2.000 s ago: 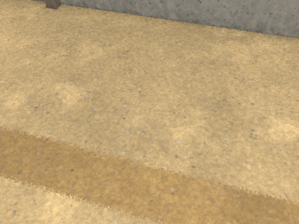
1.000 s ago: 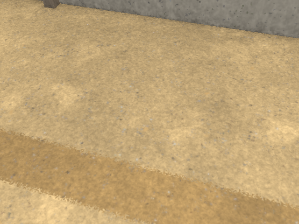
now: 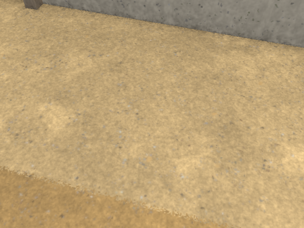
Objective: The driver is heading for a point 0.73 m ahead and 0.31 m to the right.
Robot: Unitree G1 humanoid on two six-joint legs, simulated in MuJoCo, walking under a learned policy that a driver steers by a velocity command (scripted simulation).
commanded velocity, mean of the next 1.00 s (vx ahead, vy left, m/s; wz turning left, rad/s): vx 0.07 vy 0.00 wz -0.53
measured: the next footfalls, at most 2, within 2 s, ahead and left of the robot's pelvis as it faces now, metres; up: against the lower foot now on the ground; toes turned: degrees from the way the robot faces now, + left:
right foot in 0.16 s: +0.22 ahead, -0.07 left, +0.00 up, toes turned -9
left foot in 0.76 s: +0.20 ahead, +0.12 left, +0.00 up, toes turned -29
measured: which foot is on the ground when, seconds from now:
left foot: down 0.00-0.18, up 0.20-0.74, down 0.76-1.00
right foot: up 0.00-0.14, down 0.16-0.74, up 0.76-1.00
